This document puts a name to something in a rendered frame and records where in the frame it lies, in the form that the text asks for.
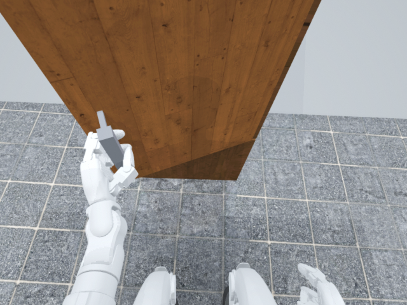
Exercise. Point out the left robot hand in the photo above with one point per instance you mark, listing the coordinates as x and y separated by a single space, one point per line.
95 170

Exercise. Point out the right robot thigh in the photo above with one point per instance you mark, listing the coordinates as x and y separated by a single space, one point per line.
247 287

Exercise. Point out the cupboard door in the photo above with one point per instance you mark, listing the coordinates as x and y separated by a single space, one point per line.
182 78

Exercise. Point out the right robot hand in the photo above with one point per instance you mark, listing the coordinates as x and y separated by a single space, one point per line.
327 293

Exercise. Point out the left robot forearm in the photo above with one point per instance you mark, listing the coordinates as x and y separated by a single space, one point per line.
100 270

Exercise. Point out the left robot thigh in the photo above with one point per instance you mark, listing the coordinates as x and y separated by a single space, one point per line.
159 288

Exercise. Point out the handle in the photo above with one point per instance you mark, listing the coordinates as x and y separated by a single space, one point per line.
109 142

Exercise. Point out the robot thigh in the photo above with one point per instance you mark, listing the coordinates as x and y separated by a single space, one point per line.
247 287
159 288

